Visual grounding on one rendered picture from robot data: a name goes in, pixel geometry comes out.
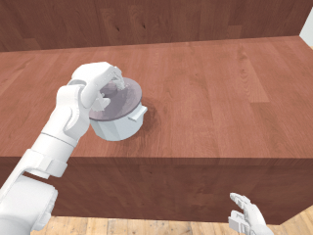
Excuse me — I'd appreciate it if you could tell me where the knob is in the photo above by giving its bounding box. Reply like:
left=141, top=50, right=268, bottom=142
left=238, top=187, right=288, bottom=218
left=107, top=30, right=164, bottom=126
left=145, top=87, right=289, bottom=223
left=100, top=83, right=118, bottom=99

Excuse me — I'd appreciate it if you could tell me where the robot left hand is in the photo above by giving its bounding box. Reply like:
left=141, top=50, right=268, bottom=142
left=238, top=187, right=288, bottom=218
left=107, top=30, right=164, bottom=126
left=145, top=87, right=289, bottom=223
left=71, top=62, right=125, bottom=112

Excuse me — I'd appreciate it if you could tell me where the robot left forearm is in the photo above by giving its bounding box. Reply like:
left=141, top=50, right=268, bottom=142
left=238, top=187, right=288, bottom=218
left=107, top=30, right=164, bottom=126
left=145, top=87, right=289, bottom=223
left=0, top=76, right=98, bottom=204

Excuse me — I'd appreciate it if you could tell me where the lid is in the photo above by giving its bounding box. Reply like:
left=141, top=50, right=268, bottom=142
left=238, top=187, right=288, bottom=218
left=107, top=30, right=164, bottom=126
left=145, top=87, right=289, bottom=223
left=88, top=77, right=143, bottom=122

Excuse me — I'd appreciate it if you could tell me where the robot right hand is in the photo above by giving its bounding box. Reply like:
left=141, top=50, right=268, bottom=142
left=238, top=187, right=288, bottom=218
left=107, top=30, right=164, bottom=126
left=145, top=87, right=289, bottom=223
left=228, top=193, right=267, bottom=235

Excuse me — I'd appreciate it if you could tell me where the robot left upper arm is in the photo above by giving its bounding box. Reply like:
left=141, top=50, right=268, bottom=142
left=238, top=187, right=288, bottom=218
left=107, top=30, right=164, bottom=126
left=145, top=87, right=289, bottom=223
left=0, top=175, right=58, bottom=235

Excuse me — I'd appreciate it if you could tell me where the pot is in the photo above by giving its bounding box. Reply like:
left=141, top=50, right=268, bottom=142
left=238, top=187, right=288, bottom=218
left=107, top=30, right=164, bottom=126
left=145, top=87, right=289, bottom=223
left=89, top=102, right=148, bottom=141

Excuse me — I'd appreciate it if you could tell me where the robot right forearm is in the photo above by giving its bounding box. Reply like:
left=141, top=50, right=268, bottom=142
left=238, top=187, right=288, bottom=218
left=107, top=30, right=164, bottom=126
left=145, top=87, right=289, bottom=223
left=249, top=224, right=274, bottom=235

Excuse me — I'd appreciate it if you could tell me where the table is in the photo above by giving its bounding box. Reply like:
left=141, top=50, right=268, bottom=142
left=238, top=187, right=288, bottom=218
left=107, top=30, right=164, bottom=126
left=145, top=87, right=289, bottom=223
left=0, top=0, right=313, bottom=225

